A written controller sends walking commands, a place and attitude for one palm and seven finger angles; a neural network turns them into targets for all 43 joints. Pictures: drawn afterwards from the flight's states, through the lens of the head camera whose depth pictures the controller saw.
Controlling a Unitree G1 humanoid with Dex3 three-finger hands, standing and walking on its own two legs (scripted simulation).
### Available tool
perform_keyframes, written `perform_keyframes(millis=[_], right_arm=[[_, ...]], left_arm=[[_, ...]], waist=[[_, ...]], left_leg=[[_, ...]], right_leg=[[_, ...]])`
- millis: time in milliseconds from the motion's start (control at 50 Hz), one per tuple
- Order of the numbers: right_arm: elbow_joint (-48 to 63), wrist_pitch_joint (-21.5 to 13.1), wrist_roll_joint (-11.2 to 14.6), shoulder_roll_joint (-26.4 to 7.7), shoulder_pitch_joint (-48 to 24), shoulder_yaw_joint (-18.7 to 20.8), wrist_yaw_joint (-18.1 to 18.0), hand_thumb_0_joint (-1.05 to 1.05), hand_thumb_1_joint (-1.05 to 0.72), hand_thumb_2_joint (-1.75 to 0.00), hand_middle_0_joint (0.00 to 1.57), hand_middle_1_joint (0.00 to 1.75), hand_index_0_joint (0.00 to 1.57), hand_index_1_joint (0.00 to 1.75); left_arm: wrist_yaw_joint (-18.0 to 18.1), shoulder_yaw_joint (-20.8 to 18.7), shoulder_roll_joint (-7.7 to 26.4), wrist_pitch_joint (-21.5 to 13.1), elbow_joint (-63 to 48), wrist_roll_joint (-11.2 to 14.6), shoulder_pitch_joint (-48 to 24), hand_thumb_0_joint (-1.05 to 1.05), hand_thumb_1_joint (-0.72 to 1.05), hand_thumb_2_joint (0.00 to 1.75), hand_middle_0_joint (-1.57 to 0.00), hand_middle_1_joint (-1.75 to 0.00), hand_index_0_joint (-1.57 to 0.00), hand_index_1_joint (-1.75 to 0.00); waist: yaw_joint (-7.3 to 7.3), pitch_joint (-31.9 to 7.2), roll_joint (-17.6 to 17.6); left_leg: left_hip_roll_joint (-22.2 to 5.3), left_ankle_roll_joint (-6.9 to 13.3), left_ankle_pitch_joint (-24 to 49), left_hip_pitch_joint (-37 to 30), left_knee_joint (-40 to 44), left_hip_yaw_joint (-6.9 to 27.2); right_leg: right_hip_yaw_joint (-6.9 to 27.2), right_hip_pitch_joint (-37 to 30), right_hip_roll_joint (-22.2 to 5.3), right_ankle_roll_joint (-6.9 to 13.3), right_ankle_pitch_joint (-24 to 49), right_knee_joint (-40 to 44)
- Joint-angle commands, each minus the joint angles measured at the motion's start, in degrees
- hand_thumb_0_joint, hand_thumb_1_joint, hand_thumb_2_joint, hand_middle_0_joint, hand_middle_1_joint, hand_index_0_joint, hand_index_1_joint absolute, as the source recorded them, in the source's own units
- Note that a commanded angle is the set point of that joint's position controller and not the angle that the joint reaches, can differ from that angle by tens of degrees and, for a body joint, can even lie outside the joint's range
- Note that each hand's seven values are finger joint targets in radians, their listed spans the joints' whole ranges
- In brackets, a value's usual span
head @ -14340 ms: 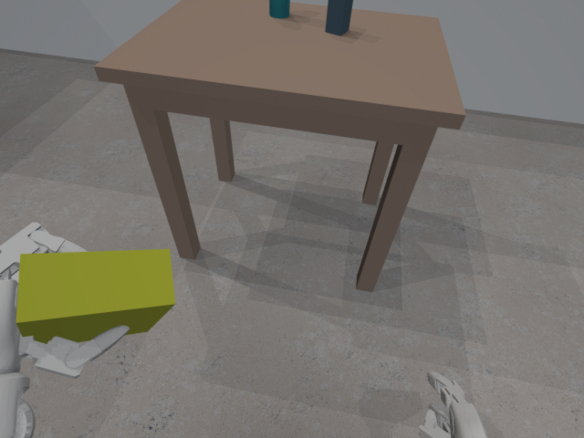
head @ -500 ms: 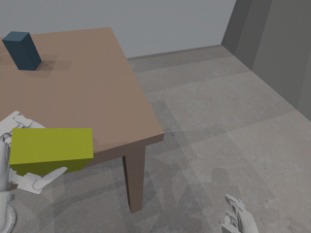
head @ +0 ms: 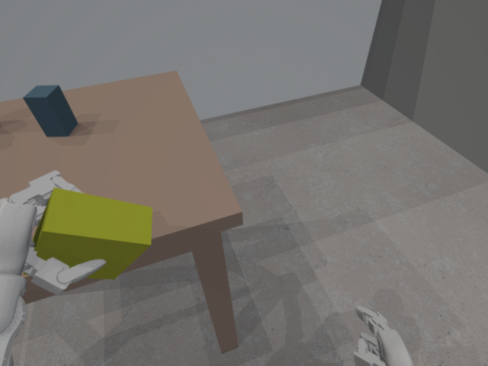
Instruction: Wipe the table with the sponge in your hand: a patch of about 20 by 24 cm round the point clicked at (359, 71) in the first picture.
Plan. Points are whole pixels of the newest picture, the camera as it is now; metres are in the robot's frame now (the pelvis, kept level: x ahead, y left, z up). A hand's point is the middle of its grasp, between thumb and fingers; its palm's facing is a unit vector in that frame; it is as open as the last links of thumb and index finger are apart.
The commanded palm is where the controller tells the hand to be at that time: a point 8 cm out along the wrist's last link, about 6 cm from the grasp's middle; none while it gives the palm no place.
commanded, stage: turn the palm down, sponge in hand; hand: left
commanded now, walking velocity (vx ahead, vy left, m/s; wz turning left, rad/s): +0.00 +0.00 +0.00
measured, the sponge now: (103, 242) +0.24 +0.22 +0.14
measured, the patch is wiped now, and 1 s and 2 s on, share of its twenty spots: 0.00 0.00 0.00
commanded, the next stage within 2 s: move the sponge above the wiping area in 1.86 s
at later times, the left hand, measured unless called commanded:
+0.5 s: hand (40, 208) +0.23 +0.27 +0.21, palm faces +0.40 -0.48 -0.78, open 10.0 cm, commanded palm +0.19 +0.30 +0.25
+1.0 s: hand out of the picture +0.24 +0.32 +0.24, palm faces +0.38 -0.23 -0.90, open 10.0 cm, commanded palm +0.18 +0.31 +0.29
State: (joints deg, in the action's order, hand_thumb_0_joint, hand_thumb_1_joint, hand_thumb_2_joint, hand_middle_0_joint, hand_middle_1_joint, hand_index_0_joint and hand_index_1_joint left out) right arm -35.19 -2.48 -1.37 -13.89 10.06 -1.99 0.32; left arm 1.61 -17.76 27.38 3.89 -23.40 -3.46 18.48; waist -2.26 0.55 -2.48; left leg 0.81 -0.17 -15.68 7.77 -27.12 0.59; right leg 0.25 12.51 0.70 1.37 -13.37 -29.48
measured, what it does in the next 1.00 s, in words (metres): stands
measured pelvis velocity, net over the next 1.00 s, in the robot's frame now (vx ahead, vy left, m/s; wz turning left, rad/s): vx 0.00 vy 0.03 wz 0.01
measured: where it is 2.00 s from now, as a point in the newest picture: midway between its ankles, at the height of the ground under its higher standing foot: outside the picture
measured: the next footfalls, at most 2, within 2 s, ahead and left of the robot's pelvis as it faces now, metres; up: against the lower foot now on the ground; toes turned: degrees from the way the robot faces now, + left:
none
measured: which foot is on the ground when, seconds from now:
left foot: down 0.00-1.00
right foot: down 0.00-1.00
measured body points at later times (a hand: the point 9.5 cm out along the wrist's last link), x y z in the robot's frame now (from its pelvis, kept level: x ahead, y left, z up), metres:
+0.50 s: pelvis +0.01 +0.00 +0.00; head -0.01 -0.03 +0.45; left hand +0.21 +0.29 +0.25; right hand +0.23 -0.22 -0.09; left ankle -0.01 +0.13 -0.74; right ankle +0.03 -0.10 -0.74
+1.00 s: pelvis +0.00 +0.03 +0.01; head -0.02 -0.02 +0.45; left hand +0.21 +0.33 +0.28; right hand +0.26 -0.16 -0.07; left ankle -0.01 +0.13 -0.74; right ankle +0.03 -0.10 -0.74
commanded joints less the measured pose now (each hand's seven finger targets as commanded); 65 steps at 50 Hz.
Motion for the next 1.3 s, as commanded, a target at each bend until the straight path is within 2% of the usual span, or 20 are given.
perform_keyframes(millis=[0, 60, 180, 240, 320, 340, 360, 440, 540, 620, 740, 760, 820, 940, 960, 1020, 1060, 1140, 1160, 1280], right_arm=[[7.87, -2.72, 0.6, -6.42, -8.75, 3.28, -1.9, 0.0, -0.9, -0.9, 0.2, 0.3, 0.2, 0.3], [7.06, -2.28, 0.94, -6.72, -8.97, 3.49, -2.51, 0.0, -0.9, -0.9, 0.2, 0.3, 0.2, 0.3], [7.07, -2.02, 2.02, -7.57, -12.32, 3.89, -4.27, 0.0, -0.9, -0.9, 0.2, 0.3, 0.2, 0.3], [7.9, -2.46, 2.03, -7.37, -13.33, 3.95, -4.87, 0.0, -0.9, -0.9, 0.2, 0.3, 0.2, 0.3], [7.57, -2.0, 1.57, -7.3, -11.74, 4.25, -4.98, 0.0, -0.9, -0.9, 0.2, 0.3, 0.2, 0.3], [7.34, -1.48, 1.89, -7.57, -12.15, 4.19, -4.74, 0.0, -0.9, -0.9, 0.2, 0.3, 0.2, 0.3], [7.85, -1.2, 1.95, -6.76, -12.36, 3.78, -4.44, 0.0, -0.9, -0.9, 0.2, 0.3, 0.2, 0.3], [7.9, 0.83, 2.92, -7.82, -13.09, 3.44, -3.77, 0.0, -0.9, -0.9, 0.2, 0.3, 0.2, 0.3], [9.03, 1.65, 3.48, -8.66, -15.7, 2.38, -3.79, 0.0, -0.9, -0.9, 0.2, 0.3, 0.2, 0.3], [9.72, 1.33, 2.89, -8.77, -16.61, 2.32, -4.44, 0.0, -0.9, -0.9, 0.2, 0.3, 0.2, 0.3], [8.35, 2.37, 2.35, -8.21, -18.24, 1.75, -4.58, 0.0, -0.9, -0.9, 0.2, 0.3, 0.2, 0.3], [8.49, 2.47, 2.47, -7.42, -18.1, 1.19, -4.18, 0.0, -0.9, -0.9, 0.2, 0.3, 0.2, 0.3], [7.13, 3.94, 2.9, -8.31, -18.94, 1.4, -3.81, 0.0, -0.9, -0.9, 0.2, 0.3, 0.2, 0.3], [8.89, 4.91, 4.01, -8.4, -23.32, 0.28, -3.53, 0.0, -0.9, -0.9, 0.2, 0.3, 0.2, 0.3], [9.18, 4.61, 3.94, -8.02, -22.71, -0.08, -3.43, 0.0, -0.9, -0.9, 0.2, 0.3, 0.2, 0.3], [9.12, 5.11, 3.41, -8.56, -23.11, 0.23, -3.82, 0.0, -0.9, -0.9, 0.2, 0.3, 0.2, 0.3], [10.17, 4.97, 3.35, -7.76, -24.6, -0.66, -3.5, 0.0, -0.9, -0.9, 0.2, 0.3, 0.2, 0.3], [8.92, 6.03, 3.01, -8.04, -25.74, -0.57, -3.55, 0.0, -0.9, -0.9, 0.2, 0.3, 0.2, 0.3], [9.28, 5.66, 3.01, -7.18, -25.24, -1.14, -3.03, 0.0, -0.9, -0.9, 0.2, 0.3, 0.2, 0.3], [7.75, 6.73, 3.86, -7.06, -23.89, -0.6, -2.98, 0.0, -0.9, -0.9, 0.2, 0.3, 0.2, 0.3]], left_arm=[[4.77, -14.28, 15.74, -4.99, -9.34, 0.23, -11.65, 0.0, 0.1, 1.3, -1.2, -1.6, -1.2, -1.6], [4.76, -11.46, 17.04, -2.56, -7.97, -2.46, -15.5, 0.0, 0.1, 1.3, -1.2, -1.6, -1.2, -1.6], [0.69, -4.97, 18.44, 2.38, -8.04, -6.83, -20.61, 0.0, 0.1, 1.3, -1.2, -1.6, -1.2, -1.6], [-0.12, -6.54, 21.06, 0.63, -12.97, -8.1, -20.64, 0.0, 0.1, 1.3, -1.2, -1.6, -1.2, -1.6], [1.09, -11.4, 23.12, -0.43, -12.78, -8.72, -15.45, 0.0, 0.1, 1.3, -1.2, -1.6, -1.2, -1.6], [1.79, -14.03, 25.67, 0.67, -12.33, -9.12, -15.01, 0.0, 0.1, 1.3, -1.2, -1.6, -1.2, -1.6], [2.23, -11.94, 22.78, 1.78, -12.58, -9.38, -15.36, 0.0, 0.1, 1.3, -1.2, -1.6, -1.2, -1.6], [3.5, -11.24, 22.54, 9.83, -9.73, -11.77, -13.17, 0.0, 0.1, 1.3, -1.2, -1.6, -1.2, -1.6], [0.39, -4.43, 21.09, 17.8, -14.4, -16.55, -16.69, 0.0, 0.1, 1.3, -1.2, -1.6, -1.2, -1.6], [-2.16, -1.18, 21.85, 17.74, -22.18, -21.09, -21.18, 0.0, 0.1, 1.3, -1.2, -1.6, -1.2, -1.6], [-0.72, -6.55, 27.72, 18.72, -20.11, -26.72, -23.3, 0.0, 0.1, 1.3, -1.2, -1.6, -1.2, -1.6], [-0.29, -3.82, 24.8, 19.17, -19.55, -27.1, -26.1, 0.0, 0.1, 1.3, -1.2, -1.6, -1.2, -1.6], [-0.18, -2.94, 25.04, 22.84, -13.39, -27.54, -27.19, 0.0, 0.1, 1.3, -1.2, -1.6, -1.2, -1.6], [-5.91, 4.9, 22.05, 28.98, -12.58, -31.45, -32.94, 0.0, 0.1, 1.3, -1.2, -1.6, -1.2, -1.6], [-6.69, 7.07, 20.75, 28.52, -13.67, -32.1, -35.23, 0.0, 0.1, 1.3, -1.2, -1.6, -1.2, -1.6], [-8.19, 5.55, 24.42, 27.89, -14.23, -34.82, -36.05, 0.0, 0.1, 1.3, -1.2, -1.6, -1.2, -1.6], [-8.79, 5.32, 25.5, 27.79, -16.68, -37.12, -39.85, 0.0, 0.1, 1.3, -1.2, -1.6, -1.2, -1.6], [-7.88, -0.12, 31.97, 27.96, -13.82, -39.83, -40.65, 0.0, 0.1, 1.3, -1.2, -1.6, -1.2, -1.6], [-7.71, 2.5, 29.26, 27.61, -13.74, -40.27, -42.89, 0.0, 0.1, 1.3, -1.2, -1.6, -1.2, -1.6], [-7.93, 4.38, 25.81, 28.33, -5.43, -38.13, -37.85, 0.0, 0.1, 1.3, -1.2, -1.6, -1.2, -1.6]], waist=[[-2.32, -5.0, 1.19], [-1.67, -5.31, -6.05], [-0.75, -4.75, 1.01], [-2.19, -8.06, 2.62], [-3.95, -10.6, 4.47], [-4.71, -11.29, 1.62], [-4.76, -10.74, 1.47], [-5.09, -6.86, -3.51], [-3.53, -6.54, -2.31], [-3.2, -10.95, -2.13], [-5.52, -12.6, -5.24], [-5.06, -12.65, -4.47], [-5.37, -9.49, -6.41], [-4.63, -9.01, -5.2], [-4.12, -9.59, -3.21], [-4.63, -11.25, -2.25], [-5.14, -14.29, -2.74], [-6.76, -13.99, -6.29], [-6.58, -14.81, -4.44], [-5.69, -8.85, -0.3]], left_leg=[[0.78, 0.93, 4.46, 6.77, 3.51, -2.4], [1.65, 0.82, 2.66, 7.27, 1.88, -3.19], [1.25, 1.1, 0.17, 8.56, -0.92, -2.05], [1.28, 1.59, 3.52, 6.02, -0.43, -1.55], [1.41, 1.79, 9.43, 4.65, 0.65, -1.4], [1.41, 1.57, 10.75, 4.21, 1.0, -1.72], [1.25, 1.47, 12.02, 4.54, 1.51, -1.78], [0.95, 0.79, 15.24, 4.99, 3.52, -2.0], [0.62, 1.19, 17.02, 3.05, 4.69, -1.75], [0.36, 1.68, 20.14, -0.55, 5.51, -0.37], [-0.18, 0.29, 23.25, -0.88, 6.74, 1.08], [-0.34, -0.12, 23.84, -0.66, 6.94, 0.81], [-0.5, -1.02, 22.55, 0.63, 8.49, 1.0], [-0.22, 0.26, 18.55, 1.26, 9.92, 0.48], [-0.06, 0.54, 17.91, 0.98, 10.0, 0.31], [0.11, 1.2, 16.71, 0.82, 10.42, 0.83], [0.56, 1.46, 16.81, 0.95, 9.74, 0.33], [0.91, 1.43, 15.05, 2.26, 9.73, 1.08], [1.19, 1.28, 16.89, 2.13, 9.5, 0.37], [0.85, 1.26, 13.38, 2.91, 9.91, -0.76]], right_leg=[[-0.13, -5.31, -0.19, -0.88, -3.23, 8.09], [2.5, -5.15, -2.14, -0.98, -6.15, 9.56], [8.63, -5.58, -5.75, -2.77, -11.5, 11.94], [6.95, -6.4, -4.34, -2.47, -8.68, 10.09], [3.3, -8.88, -2.84, -2.38, 4.63, 6.42], [2.83, -9.64, -2.17, -1.75, 5.87, 5.76], [1.58, -10.1, -2.36, -1.58, 8.28, 5.08], [-0.06, -10.08, -0.88, -0.38, 10.81, 4.83], [-0.88, -9.29, 0.08, -0.43, 11.69, 5.22], [-1.54, -9.53, 0.79, -0.32, 12.53, 4.83], [-0.37, -11.82, 1.6, 1.18, 11.58, 4.85], [-1.24, -11.94, 0.77, 1.12, 11.45, 4.77], [-1.0, -11.62, 0.87, 1.37, 10.59, 5.99], [-0.87, -10.76, 1.62, 1.26, 8.0, 7.04], [-1.41, -10.94, 1.12, 1.06, 7.36, 7.03], [-1.0, -11.72, 1.17, 0.94, 6.81, 6.88], [-0.53, -13.21, 1.13, 1.24, 5.92, 5.9], [1.8, -13.49, 1.73, 1.87, 3.98, 6.1], [0.9, -14.19, 0.86, 1.95, 4.89, 5.45], [1.14, -11.14, 0.69, 1.05, 3.42, 7.62]])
